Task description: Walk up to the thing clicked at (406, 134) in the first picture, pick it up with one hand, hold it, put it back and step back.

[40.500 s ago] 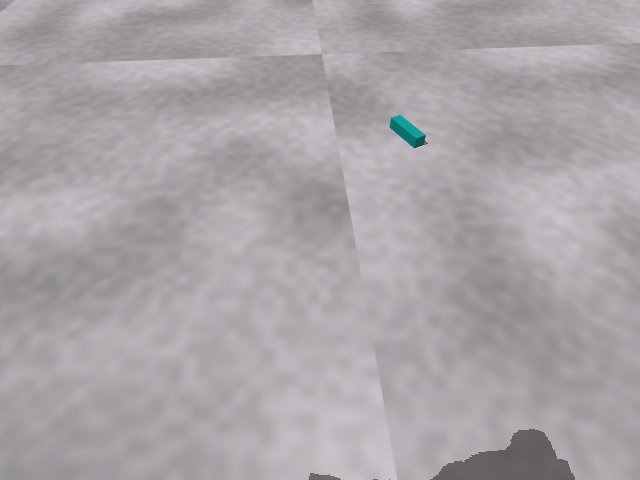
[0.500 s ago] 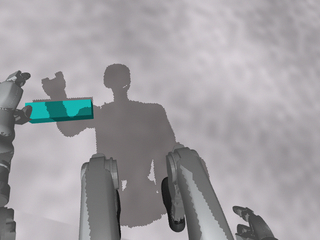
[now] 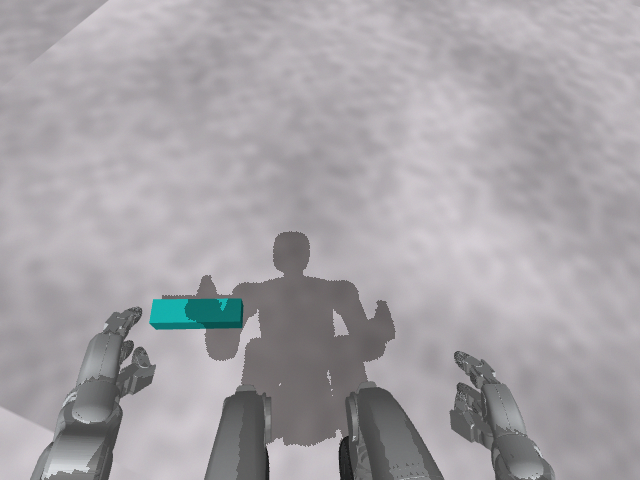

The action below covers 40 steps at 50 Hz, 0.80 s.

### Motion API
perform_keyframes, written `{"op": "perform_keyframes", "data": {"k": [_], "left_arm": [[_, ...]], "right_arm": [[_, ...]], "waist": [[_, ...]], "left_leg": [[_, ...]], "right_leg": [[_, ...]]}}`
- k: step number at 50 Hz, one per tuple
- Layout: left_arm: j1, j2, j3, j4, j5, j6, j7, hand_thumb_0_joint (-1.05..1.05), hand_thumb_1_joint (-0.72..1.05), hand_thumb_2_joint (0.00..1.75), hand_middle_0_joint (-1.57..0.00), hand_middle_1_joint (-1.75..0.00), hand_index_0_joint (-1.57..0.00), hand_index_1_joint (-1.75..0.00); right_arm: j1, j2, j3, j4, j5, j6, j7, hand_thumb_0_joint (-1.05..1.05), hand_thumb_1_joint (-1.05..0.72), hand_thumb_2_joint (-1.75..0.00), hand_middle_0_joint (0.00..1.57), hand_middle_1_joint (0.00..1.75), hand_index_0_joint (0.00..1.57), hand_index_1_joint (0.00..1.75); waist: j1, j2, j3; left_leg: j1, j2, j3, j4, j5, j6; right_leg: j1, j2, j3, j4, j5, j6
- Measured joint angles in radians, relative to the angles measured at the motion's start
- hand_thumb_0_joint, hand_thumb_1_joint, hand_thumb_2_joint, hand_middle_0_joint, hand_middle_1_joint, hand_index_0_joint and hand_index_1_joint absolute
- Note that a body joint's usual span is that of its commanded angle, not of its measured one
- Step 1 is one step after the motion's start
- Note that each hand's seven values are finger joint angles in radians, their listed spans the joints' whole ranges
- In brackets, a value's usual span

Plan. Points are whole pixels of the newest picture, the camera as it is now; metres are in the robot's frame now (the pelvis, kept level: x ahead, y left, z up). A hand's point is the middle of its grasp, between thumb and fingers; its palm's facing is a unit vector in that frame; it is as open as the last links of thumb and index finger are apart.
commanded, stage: home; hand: left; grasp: from above
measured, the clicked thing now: (198, 314) +0.50 +0.26 -0.58
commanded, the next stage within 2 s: none
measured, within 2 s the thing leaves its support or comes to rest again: neither
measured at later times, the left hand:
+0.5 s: hand (123, 417) +0.21 +0.18 +0.06, palm faces +0.10 -0.97 -0.20, open 7.4 cm
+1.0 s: hand (124, 421) +0.20 +0.18 +0.06, palm faces +0.09 -0.98 -0.20, open 7.4 cm
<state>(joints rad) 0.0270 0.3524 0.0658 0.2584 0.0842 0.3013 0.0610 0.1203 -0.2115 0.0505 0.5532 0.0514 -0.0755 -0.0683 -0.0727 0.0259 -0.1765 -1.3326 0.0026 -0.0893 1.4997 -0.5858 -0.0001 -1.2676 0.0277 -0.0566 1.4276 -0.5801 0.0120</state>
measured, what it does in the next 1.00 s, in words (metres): rises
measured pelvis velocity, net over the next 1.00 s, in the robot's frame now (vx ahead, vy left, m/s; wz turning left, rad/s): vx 0.05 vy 0.00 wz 0.04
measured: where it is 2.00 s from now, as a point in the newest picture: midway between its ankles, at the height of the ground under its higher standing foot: outside the picture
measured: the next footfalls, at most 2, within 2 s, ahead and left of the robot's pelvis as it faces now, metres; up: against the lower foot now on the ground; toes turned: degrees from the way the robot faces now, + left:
none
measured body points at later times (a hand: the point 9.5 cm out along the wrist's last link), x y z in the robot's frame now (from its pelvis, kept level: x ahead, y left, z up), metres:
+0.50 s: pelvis +0.05 +0.00 +0.10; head +0.07 +0.01 +0.55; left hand +0.20 +0.24 +0.08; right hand +0.22 -0.24 +0.04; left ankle +0.06 +0.11 -0.58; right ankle +0.05 -0.13 -0.58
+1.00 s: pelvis +0.05 +0.00 +0.11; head +0.07 +0.01 +0.56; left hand +0.20 +0.24 +0.07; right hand +0.22 -0.24 +0.04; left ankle +0.06 +0.11 -0.58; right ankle +0.05 -0.13 -0.58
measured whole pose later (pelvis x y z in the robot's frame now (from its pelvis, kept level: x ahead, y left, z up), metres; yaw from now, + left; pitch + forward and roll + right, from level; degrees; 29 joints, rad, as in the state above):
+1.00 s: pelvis +0.05 +0.00 +0.11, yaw +3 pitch +10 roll -3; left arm 0.50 0.23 0.03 -0.12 -0.05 0.45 0.02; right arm 0.29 -0.22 0.04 0.53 0.01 -0.22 -0.18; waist -0.04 0.04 -0.15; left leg -0.70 0.00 -0.08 1.01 -0.48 0.00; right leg -0.63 0.02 -0.04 0.93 -0.47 0.01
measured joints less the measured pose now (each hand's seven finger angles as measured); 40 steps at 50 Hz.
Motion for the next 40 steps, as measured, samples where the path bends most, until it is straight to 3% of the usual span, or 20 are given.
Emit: {"op": "perform_keyframes", "data": {"k": [7, 14, 24, 40], "left_arm": [[0.155, -0.067, 0.006, -0.119, -0.105, 0.078, 0.011, 0.01, 0.9, 0.9, -0.21, -0.3, -0.21, -0.3], [0.321, -0.11, -0.003, -0.255, -0.153, 0.124, 0.007, 0.01, 0.9, 0.9, -0.21, -0.3, -0.2, -0.3], [0.487, -0.131, -0.031, -0.4, -0.151, 0.152, -0.019, 0.01, 0.9, 0.9, -0.2, -0.3, -0.2, -0.3], [0.469, -0.128, -0.036, -0.377, -0.132, 0.15, -0.042, 0.01, 0.91, 0.9, -0.2, -0.3, -0.2, -0.3]], "right_arm": [[0.077, 0.006, 0.014, 0.002, -0.002, -0.035, -0.057, 0.01, -0.91, -0.9, 0.21, 0.29, 0.21, 0.3], [0.153, 0.003, 0.009, -0.021, -0.011, -0.066, -0.099, 0.01, -0.91, -0.9, 0.21, 0.29, 0.21, 0.3], [0.179, -0.005, -0.007, -0.05, -0.023, -0.109, -0.122, 0.01, -0.91, -0.9, 0.21, 0.29, 0.2, 0.3], [0.149, -0.011, -0.007, -0.037, -0.037, -0.148, -0.113, 0.01, -0.9, -0.9, 0.21, 0.3, 0.21, 0.3]], "waist": [[0.0, 0.004, 0.009], [-0.001, 0.014, 0.006], [0.021, 0.029, -0.006], [0.039, 0.01, 0.023]], "left_leg": [[0.232, 0.005, 0.0, -0.195, 0.038, -0.002], [0.438, 0.007, 0.006, -0.366, 0.075, -0.002], [0.603, 0.003, 0.011, -0.483, 0.098, 0.002], [0.636, -0.003, 0.007, -0.494, 0.105, -0.002]], "right_leg": [[0.233, 0.002, 0.001, -0.2, 0.042, -0.005], [0.44, 0.001, 0.007, -0.375, 0.083, -0.006], [0.605, -0.006, 0.012, -0.492, 0.105, -0.004], [0.637, -0.011, 0.008, -0.495, 0.105, -0.006]]}}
